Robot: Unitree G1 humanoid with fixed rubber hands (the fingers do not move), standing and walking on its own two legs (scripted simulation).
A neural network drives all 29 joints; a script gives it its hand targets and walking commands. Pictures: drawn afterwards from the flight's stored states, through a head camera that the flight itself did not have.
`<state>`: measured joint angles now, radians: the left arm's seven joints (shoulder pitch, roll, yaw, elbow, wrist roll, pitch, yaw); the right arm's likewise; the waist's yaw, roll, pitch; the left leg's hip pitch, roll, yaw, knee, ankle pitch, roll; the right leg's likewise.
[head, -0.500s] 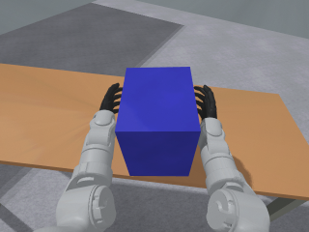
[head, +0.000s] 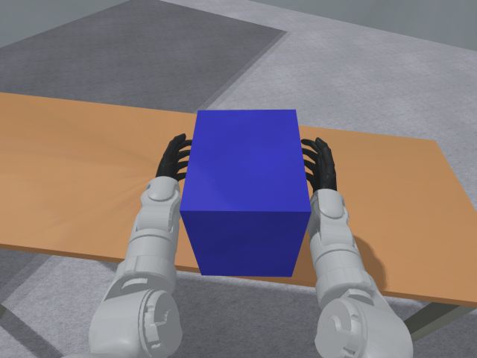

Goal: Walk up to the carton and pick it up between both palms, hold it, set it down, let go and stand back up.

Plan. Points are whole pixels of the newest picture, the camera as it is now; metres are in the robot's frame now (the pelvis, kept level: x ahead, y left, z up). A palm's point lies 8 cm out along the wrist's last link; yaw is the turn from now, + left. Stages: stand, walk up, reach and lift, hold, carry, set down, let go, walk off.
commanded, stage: set down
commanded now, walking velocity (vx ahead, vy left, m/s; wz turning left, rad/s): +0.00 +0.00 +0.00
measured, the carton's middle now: (246, 196) +0.40 +0.01 +0.06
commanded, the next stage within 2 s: none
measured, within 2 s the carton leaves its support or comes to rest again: rests again in 0.58 s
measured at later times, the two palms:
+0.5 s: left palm (173, 178) +0.40 +0.14 +0.09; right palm (326, 189) +0.39 -0.13 +0.10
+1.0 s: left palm (179, 179) +0.40 +0.13 +0.08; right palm (327, 193) +0.39 -0.13 +0.08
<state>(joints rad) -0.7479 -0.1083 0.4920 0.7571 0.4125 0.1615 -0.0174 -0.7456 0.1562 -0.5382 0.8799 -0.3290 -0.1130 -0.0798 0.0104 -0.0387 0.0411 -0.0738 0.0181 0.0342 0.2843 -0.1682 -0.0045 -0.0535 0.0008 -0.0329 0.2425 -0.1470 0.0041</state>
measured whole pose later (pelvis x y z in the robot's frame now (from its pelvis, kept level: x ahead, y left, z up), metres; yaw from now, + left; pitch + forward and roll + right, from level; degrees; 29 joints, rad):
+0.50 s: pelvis +0.00 +0.00 +0.00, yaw -1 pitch -2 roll +0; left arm -0.75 -0.14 0.55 0.73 0.46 0.12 -0.04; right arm -0.72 0.17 -0.56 0.83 -0.37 -0.11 -0.05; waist 0.01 -0.04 0.06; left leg -0.07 0.02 0.05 0.28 -0.17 0.00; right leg -0.06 0.00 -0.02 0.25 -0.15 0.00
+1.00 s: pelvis +0.01 +0.00 +0.00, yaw -2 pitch +0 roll +0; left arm -0.71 -0.18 0.55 0.65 0.47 0.08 -0.05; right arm -0.67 0.17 -0.50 0.79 -0.35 -0.16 -0.06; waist 0.02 -0.03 0.07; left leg -0.09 0.03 0.06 0.29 -0.18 0.00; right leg -0.09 0.01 -0.01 0.25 -0.15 0.00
